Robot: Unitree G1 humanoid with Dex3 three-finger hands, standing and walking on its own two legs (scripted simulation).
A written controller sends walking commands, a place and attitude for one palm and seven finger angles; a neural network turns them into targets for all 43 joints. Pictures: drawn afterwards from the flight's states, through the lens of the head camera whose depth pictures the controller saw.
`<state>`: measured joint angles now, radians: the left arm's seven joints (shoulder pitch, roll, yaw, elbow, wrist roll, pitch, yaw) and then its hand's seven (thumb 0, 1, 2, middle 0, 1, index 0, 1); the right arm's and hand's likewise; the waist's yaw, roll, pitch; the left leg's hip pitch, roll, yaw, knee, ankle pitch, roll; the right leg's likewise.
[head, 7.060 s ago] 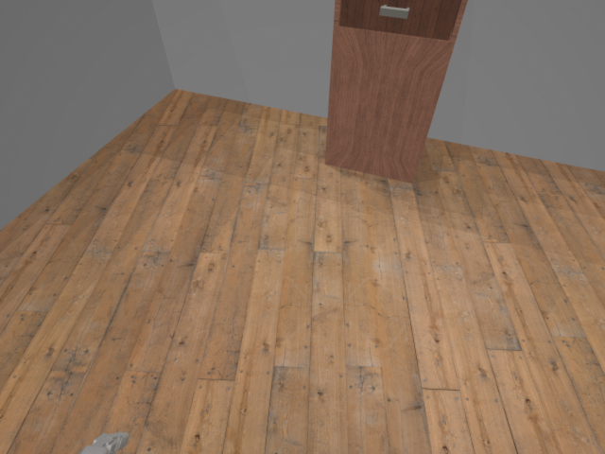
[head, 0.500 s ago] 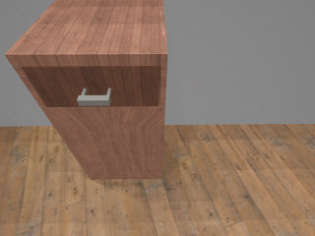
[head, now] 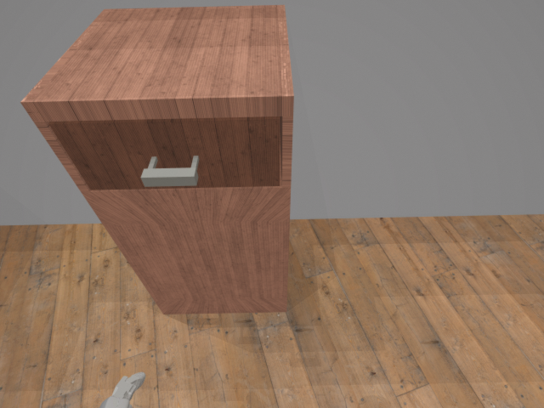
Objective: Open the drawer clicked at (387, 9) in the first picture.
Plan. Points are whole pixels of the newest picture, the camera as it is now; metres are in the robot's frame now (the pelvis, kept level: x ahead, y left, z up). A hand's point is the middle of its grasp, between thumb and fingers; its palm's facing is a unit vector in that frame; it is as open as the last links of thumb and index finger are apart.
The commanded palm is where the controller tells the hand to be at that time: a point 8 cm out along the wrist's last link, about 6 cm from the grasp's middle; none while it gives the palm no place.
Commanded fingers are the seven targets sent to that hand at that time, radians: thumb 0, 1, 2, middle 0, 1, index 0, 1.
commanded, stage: raise the hand with hooked fingers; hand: left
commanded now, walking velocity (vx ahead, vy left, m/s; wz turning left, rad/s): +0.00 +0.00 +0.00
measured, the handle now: (172, 169) +0.53 +0.25 +0.03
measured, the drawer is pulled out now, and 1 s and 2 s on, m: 0.00 0.00 0.00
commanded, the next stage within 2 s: move the hooked fingers above the handle in 1.78 s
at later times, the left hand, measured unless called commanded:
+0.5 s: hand (132, 357) +0.18 +0.22 +0.00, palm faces +0.16 -0.04 -0.99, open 9.7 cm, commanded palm +0.16 +0.22 +0.05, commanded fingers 0.00 0.15 0.58 -0.25 -0.78 -0.25 -0.78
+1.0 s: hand (122, 271) +0.27 +0.24 +0.07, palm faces +0.19 -0.07 -0.98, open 12.6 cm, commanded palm +0.24 +0.22 +0.13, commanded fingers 0.00 -0.43 0.33 -0.29 -1.15 -0.29 -1.15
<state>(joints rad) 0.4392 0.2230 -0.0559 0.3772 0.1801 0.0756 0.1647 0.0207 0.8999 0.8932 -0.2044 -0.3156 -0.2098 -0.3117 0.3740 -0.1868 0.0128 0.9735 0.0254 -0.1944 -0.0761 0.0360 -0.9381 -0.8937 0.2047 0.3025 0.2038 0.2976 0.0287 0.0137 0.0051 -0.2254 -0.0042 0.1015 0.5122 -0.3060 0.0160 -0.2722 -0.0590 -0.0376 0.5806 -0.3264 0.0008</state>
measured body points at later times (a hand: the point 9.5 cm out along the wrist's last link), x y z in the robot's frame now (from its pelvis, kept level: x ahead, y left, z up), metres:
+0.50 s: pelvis -0.02 -0.05 -0.04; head +0.02 -0.07 +0.41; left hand +0.17 +0.21 +0.05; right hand +0.26 -0.23 -0.11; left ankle -0.02 +0.10 -0.73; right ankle -0.01 -0.12 -0.73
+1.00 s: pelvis +0.00 -0.01 -0.01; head +0.02 -0.05 +0.44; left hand +0.26 +0.24 +0.13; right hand +0.19 -0.26 -0.12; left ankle -0.02 +0.12 -0.73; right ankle -0.01 -0.12 -0.73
